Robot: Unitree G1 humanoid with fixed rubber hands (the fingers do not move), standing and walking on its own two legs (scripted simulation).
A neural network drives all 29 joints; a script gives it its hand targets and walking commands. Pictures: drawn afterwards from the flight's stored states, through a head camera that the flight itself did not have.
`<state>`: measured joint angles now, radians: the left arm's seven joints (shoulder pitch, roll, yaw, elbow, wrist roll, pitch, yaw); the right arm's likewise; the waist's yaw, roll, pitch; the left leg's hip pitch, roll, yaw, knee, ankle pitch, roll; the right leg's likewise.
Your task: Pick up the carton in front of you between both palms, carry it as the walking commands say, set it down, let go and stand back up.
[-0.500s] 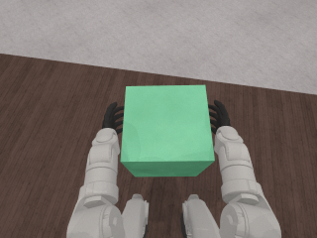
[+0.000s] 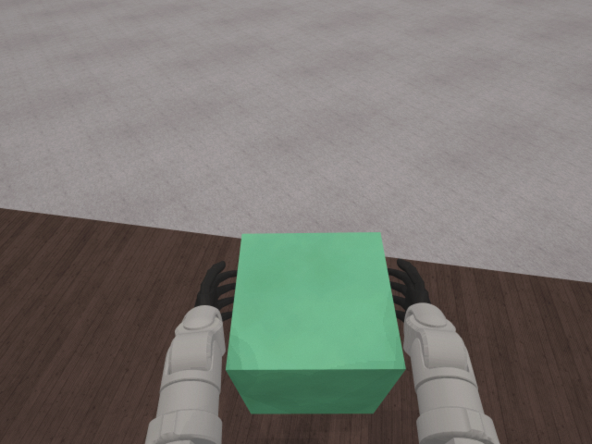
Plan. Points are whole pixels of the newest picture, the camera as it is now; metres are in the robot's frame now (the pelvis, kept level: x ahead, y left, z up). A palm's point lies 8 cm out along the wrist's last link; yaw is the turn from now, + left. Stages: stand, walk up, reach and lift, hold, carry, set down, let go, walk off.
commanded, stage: reach and lift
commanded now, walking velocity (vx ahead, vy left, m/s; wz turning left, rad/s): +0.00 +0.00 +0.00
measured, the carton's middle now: (311, 329) +0.31 +0.00 -0.06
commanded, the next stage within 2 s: hold in 1.08 s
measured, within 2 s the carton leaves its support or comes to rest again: neither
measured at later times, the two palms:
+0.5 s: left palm (205, 308) +0.29 +0.15 +0.04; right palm (422, 306) +0.29 -0.15 +0.04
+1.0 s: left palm (204, 303) +0.29 +0.15 +0.05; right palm (423, 300) +0.30 -0.15 +0.05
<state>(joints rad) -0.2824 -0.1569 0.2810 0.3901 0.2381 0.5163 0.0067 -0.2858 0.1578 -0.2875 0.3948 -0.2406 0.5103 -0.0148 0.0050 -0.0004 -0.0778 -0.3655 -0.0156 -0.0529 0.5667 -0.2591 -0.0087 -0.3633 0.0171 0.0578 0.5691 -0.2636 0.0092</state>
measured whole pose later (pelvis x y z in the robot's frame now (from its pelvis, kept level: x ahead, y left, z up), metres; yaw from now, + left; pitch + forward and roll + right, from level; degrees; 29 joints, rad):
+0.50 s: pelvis -0.01 +0.00 +0.01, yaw +0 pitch -5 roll +0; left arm -0.35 -0.17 0.32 0.37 0.31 0.61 -0.03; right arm -0.35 0.18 -0.33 0.37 -0.31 0.60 0.02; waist 0.00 0.00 0.05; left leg -0.16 -0.01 -0.05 0.45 -0.21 -0.01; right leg -0.16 0.01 0.06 0.45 -0.21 0.01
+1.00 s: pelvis +0.01 +0.00 +0.01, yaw +0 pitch -6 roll +0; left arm -0.26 -0.15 0.23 0.27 0.28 0.68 -0.02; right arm -0.26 0.15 -0.23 0.28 -0.28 0.68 0.01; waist 0.00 0.00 0.04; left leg -0.07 -0.01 -0.05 0.37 -0.19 -0.01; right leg -0.07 0.01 0.06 0.37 -0.20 0.01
